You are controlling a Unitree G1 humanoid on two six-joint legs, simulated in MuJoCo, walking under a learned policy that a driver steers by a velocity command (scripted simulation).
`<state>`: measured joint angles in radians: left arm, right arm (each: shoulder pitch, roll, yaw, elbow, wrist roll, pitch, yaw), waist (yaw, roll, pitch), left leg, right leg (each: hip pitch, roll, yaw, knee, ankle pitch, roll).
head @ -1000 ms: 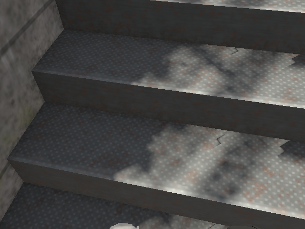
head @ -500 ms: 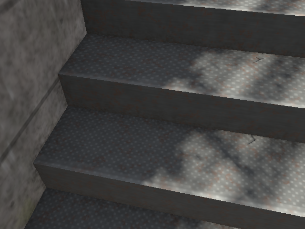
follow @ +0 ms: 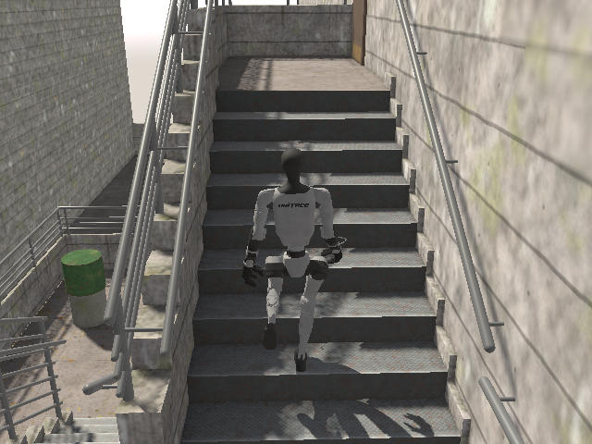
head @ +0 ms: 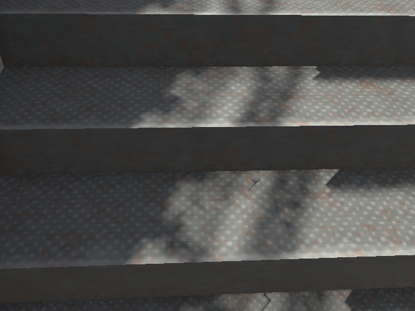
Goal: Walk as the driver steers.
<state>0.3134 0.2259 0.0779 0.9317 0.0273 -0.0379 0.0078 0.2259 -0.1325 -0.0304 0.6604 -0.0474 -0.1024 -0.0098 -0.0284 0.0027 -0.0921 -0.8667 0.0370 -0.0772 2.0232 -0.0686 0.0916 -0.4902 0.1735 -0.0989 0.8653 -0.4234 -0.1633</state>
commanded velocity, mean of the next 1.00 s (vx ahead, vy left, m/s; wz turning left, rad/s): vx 0.50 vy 0.00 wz -0.22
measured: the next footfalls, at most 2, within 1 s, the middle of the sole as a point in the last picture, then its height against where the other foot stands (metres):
left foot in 0.32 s outside the picture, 0.17 m higher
right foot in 0.82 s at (275, 212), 0.17 m higher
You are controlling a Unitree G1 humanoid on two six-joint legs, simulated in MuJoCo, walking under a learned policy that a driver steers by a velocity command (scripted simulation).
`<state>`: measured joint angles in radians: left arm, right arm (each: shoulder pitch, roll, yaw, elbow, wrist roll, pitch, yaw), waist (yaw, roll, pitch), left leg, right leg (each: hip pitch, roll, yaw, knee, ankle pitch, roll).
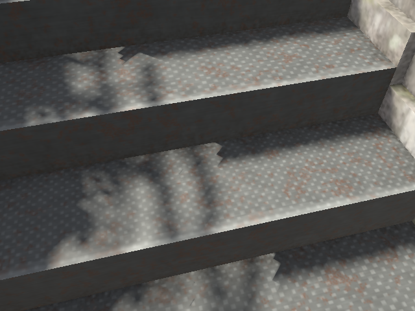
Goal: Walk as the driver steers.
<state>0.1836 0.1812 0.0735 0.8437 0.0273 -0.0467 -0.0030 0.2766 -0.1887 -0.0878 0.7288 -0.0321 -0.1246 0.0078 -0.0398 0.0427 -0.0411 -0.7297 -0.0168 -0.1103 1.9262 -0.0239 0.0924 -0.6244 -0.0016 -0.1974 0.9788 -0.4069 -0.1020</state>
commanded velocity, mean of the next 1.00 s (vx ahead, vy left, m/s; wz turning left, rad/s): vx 0.50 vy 0.00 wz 0.32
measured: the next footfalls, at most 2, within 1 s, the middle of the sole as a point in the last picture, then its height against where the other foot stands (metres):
left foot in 0.38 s outside the picture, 0.17 m higher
right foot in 0.88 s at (201, 183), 0.17 m higher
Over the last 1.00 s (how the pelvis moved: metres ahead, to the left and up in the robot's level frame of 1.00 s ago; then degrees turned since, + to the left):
0.59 -0.09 0.33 -10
